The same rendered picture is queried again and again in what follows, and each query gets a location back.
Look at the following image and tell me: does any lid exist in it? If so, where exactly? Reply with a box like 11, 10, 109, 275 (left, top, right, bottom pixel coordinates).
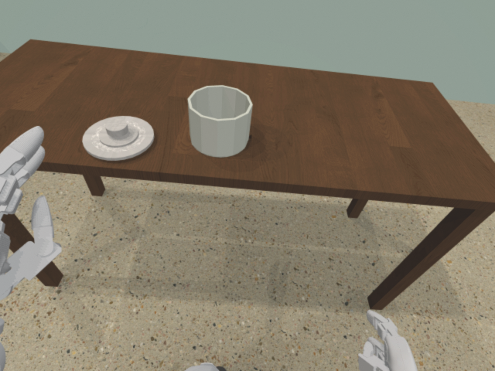
82, 116, 154, 161

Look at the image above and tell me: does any table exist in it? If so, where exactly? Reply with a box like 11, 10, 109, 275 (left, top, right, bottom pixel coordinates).
0, 39, 495, 310

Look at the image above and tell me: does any robot left hand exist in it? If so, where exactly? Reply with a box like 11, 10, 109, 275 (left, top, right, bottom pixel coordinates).
0, 126, 62, 301

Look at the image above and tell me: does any knob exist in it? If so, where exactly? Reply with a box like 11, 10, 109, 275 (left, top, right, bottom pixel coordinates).
105, 119, 128, 138

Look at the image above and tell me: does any pot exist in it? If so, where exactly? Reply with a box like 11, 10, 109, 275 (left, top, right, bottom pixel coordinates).
188, 85, 253, 158

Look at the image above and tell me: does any robot right hand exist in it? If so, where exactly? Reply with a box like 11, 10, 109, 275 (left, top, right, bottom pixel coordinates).
358, 310, 418, 371

